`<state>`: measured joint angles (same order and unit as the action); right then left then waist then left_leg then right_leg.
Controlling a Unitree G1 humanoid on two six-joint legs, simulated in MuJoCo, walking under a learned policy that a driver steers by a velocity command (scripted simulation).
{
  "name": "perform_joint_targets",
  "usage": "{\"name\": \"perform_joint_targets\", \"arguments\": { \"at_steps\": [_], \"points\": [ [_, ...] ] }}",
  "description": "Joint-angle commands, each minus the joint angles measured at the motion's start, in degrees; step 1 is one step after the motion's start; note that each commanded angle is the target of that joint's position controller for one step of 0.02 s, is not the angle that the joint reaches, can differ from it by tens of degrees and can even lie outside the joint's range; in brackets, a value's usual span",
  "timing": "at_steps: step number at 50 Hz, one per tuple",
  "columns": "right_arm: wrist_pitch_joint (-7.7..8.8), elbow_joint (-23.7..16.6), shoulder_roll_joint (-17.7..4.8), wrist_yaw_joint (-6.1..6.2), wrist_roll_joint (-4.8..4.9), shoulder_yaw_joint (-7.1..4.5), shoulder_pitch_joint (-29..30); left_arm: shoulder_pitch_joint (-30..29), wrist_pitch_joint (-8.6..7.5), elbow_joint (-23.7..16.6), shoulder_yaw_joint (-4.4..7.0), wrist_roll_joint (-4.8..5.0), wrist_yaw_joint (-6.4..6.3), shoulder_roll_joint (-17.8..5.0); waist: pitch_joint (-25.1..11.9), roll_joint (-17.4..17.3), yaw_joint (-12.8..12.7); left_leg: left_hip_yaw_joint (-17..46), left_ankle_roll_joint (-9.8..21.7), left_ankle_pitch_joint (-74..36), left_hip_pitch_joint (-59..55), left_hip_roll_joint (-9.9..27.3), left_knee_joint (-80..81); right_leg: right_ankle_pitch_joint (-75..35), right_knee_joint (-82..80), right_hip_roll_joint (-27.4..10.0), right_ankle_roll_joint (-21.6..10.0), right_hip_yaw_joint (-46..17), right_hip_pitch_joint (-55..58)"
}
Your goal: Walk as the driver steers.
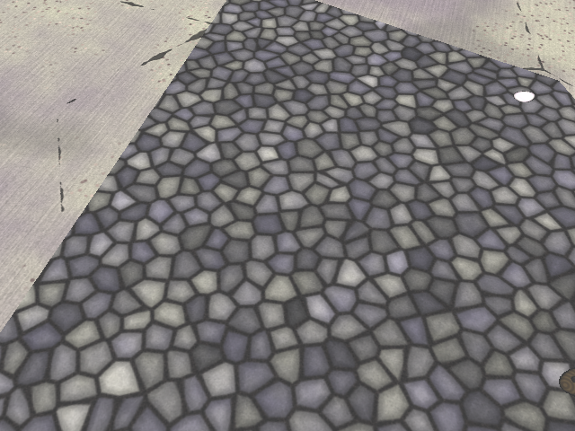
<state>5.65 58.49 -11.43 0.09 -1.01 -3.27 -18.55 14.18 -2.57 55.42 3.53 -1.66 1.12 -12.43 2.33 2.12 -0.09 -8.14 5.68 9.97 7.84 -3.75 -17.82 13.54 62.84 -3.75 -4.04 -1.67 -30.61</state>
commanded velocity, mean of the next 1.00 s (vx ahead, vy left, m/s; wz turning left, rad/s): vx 0.50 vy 0.00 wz -0.52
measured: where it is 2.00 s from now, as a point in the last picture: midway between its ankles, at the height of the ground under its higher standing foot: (431, 281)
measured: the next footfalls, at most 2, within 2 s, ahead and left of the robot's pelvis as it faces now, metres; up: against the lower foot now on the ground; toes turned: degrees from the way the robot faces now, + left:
right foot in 0.34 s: +0.32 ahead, -0.11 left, +0.00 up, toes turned -16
left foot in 0.88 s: +0.69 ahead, -0.08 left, +0.00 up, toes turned -31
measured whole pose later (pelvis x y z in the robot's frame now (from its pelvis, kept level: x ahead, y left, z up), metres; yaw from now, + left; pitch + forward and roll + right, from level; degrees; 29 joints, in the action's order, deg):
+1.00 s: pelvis +0.55 -0.11 -0.01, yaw -34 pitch +1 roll +0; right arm 3.4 42.3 -14.7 0.4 -2.2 -2.0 -7.6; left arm 19.7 -2.1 48.2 4.3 -1.1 0.6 -17.6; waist 2.8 1.8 -3.0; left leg -3.8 2.1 9.5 20.6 -0.4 -29.9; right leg 22.1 65.4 4.4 -4.7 -4.1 -18.7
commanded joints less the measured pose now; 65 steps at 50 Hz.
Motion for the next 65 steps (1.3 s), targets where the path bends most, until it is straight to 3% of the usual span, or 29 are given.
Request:
{"name": "perform_joint_targets", "arguments": {
  "at_steps": [1,7,11,14,16,17,18,19,20,21,22,23,24,27,32,38,41,43,44,45,46,47,48,49,51,54,59,62,65],
  "points": [
    [1.41,-1.83,-5.32,0.31,0.03,-0.61,-2.83,1.19,1.05,-2.03,0.27,0.04,0.66,-1.55,2.26,-4.94,-0.90,9.18,3.22,-10.44,-0.01,16.12,11.98,-6.37,-2.20,-1.85,0.84,-0.62,-6.11],
    [1.45,-1.16,-5.07,0.98,0.23,-0.04,-6.81,-10.41,0.67,-6.42,-0.82,0.38,1.29,-0.34,3.80,-5.56,1.60,1.02,0.78,-21.46,-5.08,15.05,11.13,-15.37,-18.71,-0.45,0.92,4.75,-7.06],
    [0.80,0.21,-5.98,1.90,-0.06,-0.13,-10.30,-15.17,0.47,-9.07,-1.16,0.03,1.53,-0.48,4.27,-5.72,2.69,-2.12,0.75,-32.25,-12.94,17.23,7.09,-11.73,-25.97,1.44,-1.42,8.88,-6.18],
    [0.00,-0.07,-8.20,2.62,-0.31,-0.65,-8.74,-10.48,0.55,-8.41,-0.32,-0.21,1.17,-2.09,0.59,-8.21,-0.38,-4.83,0.29,-55.52,-16.60,18.50,-3.47,-3.51,-27.32,6.03,-4.99,11.84,1.45],
    [-0.97,-1.04,-9.75,2.47,-0.47,-1.17,-7.27,-0.34,0.21,-5.62,1.09,-0.48,0.83,-4.53,-5.28,-8.64,-4.65,-5.58,0.56,-57.30,-14.61,18.77,-20.34,0.18,-30.73,9.41,-8.13,11.72,13.11],
    [-1.10,-2.37,-10.13,2.05,-0.08,-1.31,-5.41,7.81,-0.12,-3.42,2.42,-1.21,0.36,-7.27,-9.21,-5.99,-9.09,-6.23,-0.78,-45.57,-5.66,17.73,-34.76,-0.79,-35.72,7.16,-10.73,6.45,25.81],
    [-0.88,-5.42,-5.17,1.24,0.56,-0.38,-6.34,10.45,-0.12,-3.53,4.12,-1.54,-0.37,-13.32,-14.53,4.24,-7.64,-6.21,-3.03,-4.40,13.73,11.35,-55.05,-0.19,-36.70,-9.04,-16.52,-16.09,41.46],
    [-0.33,-9.12,-6.07,0.36,0.93,-0.69,-3.71,9.62,0.61,-4.39,4.57,-0.21,-0.17,-15.87,-17.51,7.51,-6.01,4.52,-4.49,21.72,30.40,0.63,-68.07,-3.25,-45.50,-17.32,-23.75,-42.57,48.49],
    [0.31,-10.36,-7.38,0.02,0.26,-0.79,2.71,7.19,1.04,-3.92,4.12,0.85,-0.57,-13.90,-9.32,0.01,-5.68,10.35,-3.80,15.05,36.76,5.94,-66.28,-2.84,-46.99,-15.09,-20.78,-32.61,43.23],
    [1.02,-11.00,-7.39,-0.15,0.66,-0.64,3.49,4.20,0.94,-4.19,3.38,1.22,-0.78,-11.00,-4.24,-2.15,-3.72,9.96,-3.80,9.95,35.17,7.96,-61.03,-6.67,-48.41,-13.20,-17.89,-26.22,35.44],
    [0.89,-10.23,-7.20,0.01,0.37,-0.77,2.59,1.45,0.66,-4.61,2.75,1.12,-0.88,-8.75,-1.19,-5.55,-0.87,9.83,-4.26,8.06,31.50,9.59,-55.83,-12.87,-49.46,-9.98,-15.02,-21.00,29.13],
    [-0.34,-9.94,-6.83,0.02,-0.86,-0.75,1.94,-0.51,0.30,-4.98,2.13,1.79,-1.11,-7.04,-0.45,-6.24,1.06,9.77,-4.92,6.94,27.89,10.51,-52.93,-16.33,-50.08,-5.81,-12.12,-15.97,25.12],
    [-1.54,-10.13,-5.83,-0.25,-1.49,-0.53,-0.40,-0.36,-0.30,-5.30,2.01,1.87,-1.24,-7.69,-1.71,-2.61,2.18,9.74,-5.99,7.11,24.81,10.74,-50.71,-21.16,-50.26,-5.82,-13.02,-14.21,22.66],
    [-3.40,-11.91,-5.65,-0.67,-1.84,-0.48,3.05,2.95,-1.55,-4.73,2.33,1.94,-1.14,-9.50,-1.30,-2.20,2.03,8.18,-8.41,5.05,25.66,10.80,-45.17,-25.57,-50.74,-2.89,-12.62,-11.76,20.58],
    [-3.86,-16.98,-6.37,-1.12,-1.44,-0.24,15.29,9.81,-1.11,-4.79,2.43,1.76,-1.08,-10.45,-0.25,0.61,-2.51,7.61,-9.29,-4.76,32.75,9.56,-32.74,-26.02,-50.48,-1.68,-9.58,-13.60,26.16],
    [-2.91,-21.64,-6.92,-1.66,-0.81,0.78,25.01,14.04,-0.77,-5.43,2.49,0.98,-1.79,-11.34,0.47,1.87,-5.69,8.08,-7.73,-7.62,33.31,6.18,-20.41,-29.45,-46.74,-3.10,-9.44,-17.35,33.89],
    [-2.09,-21.72,-8.88,-1.40,-0.41,0.53,20.85,10.86,-0.92,-6.86,2.86,0.69,-2.37,-13.01,-0.20,2.93,-2.45,9.04,-5.57,-4.79,22.67,4.43,-13.63,-34.12,-43.02,-3.83,-6.81,-18.86,32.33],
    [-1.25,-17.95,-11.70,-0.25,-0.25,-0.70,7.68,7.42,-1.40,-7.94,3.09,0.84,-1.69,-14.21,-6.28,1.12,3.71,7.70,-3.42,-2.95,3.78,1.87,-9.44,-43.35,-29.88,-0.32,-4.07,-16.78,27.82],
    [-0.56,-16.83,-14.27,0.66,-1.16,-1.47,-0.76,7.22,-1.86,-8.83,2.52,1.41,-1.02,-12.16,-12.70,-2.21,7.36,13.94,-1.35,0.97,-10.03,8.80,-7.95,-33.48,-16.54,3.32,-2.88,-14.55,20.79],
    [-0.75,-17.49,-19.46,1.38,-2.87,-2.51,-5.19,11.08,-1.99,-11.08,1.05,3.26,-0.91,-5.67,-20.46,-13.53,6.22,35.58,2.71,8.84,-24.67,25.34,-5.00,0.86,1.32,10.79,-0.98,-8.08,5.55],
    [-1.69,-17.71,-19.25,0.88,-1.97,-2.76,-1.57,14.70,-1.51,-11.61,1.25,2.03,-1.10,-8.59,-21.93,-19.24,2.09,53.66,6.62,11.80,-22.77,30.17,1.25,17.63,9.36,11.14,-1.21,-6.11,-2.35],
    [-2.16,-18.84,-13.37,0.67,-1.31,-1.61,3.31,12.71,-0.53,-10.00,1.55,0.66,-1.31,-10.44,-12.34,-9.73,0.61,46.70,6.14,18.12,-14.01,28.22,1.93,12.58,12.14,6.67,-1.22,-5.77,-4.77],
    [-2.15,-18.93,-9.26,0.46,-0.89,-0.58,6.04,8.98,-0.19,-10.04,1.38,0.24,-0.68,-9.99,-5.77,-3.92,0.81,36.85,5.01,15.95,-6.21,24.66,3.40,8.20,9.62,4.59,-0.76,-4.73,-4.10],
    [-2.02,-18.53,-8.25,0.46,-1.06,-0.17,6.81,7.74,0.18,-10.38,1.25,0.18,-0.15,-8.87,-3.22,-4.69,0.02,29.76,3.37,10.60,-1.97,21.85,5.05,6.38,6.93,3.02,-0.36,-4.10,-2.68],
    [-1.10,-16.79,-8.63,0.46,-0.62,-0.16,4.91,7.43,1.51,-10.84,1.05,-0.60,0.91,-8.01,-1.50,-7.70,-0.81,21.02,2.62,1.24,2.35,19.26,7.00,5.02,5.25,1.41,0.39,-2.98,-0.75],
    [0.47,-15.38,-9.40,-0.22,0.13,-0.61,2.56,3.24,2.38,-13.03,0.77,-0.44,1.84,-7.35,-1.41,-7.68,-0.79,14.83,3.73,-7.91,0.74,19.74,8.75,1.24,3.70,0.34,0.98,-2.47,-4.78],
    [0.72,-12.34,-9.10,-1.01,-0.10,-0.36,-1.52,-5.12,1.63,-15.76,-0.56,-0.49,2.36,-4.94,0.15,-6.82,0.31,7.53,4.07,-13.19,-0.56,16.41,10.15,-7.32,-11.14,1.61,2.03,-2.05,-6.66],
    [0.20,-10.93,-10.24,-1.21,0.77,-0.48,-3.21,-11.82,1.01,-17.41,-1.71,-0.88,2.76,-4.06,0.81,-7.33,1.60,6.51,3.87,-16.16,-0.09,14.92,9.79,-10.24,-23.23,1.01,2.37,4.62,-0.88],
    [-0.50,-9.25,-12.40,-1.16,0.31,-1.00,-6.35,-14.30,0.32,-18.33,-1.85,-0.45,2.15,-4.94,0.82,-7.50,2.37,9.28,3.82,-22.24,-4.33,17.11,6.25,-6.35,-28.59,1.99,1.91,5.20,2.15]
  ]
}}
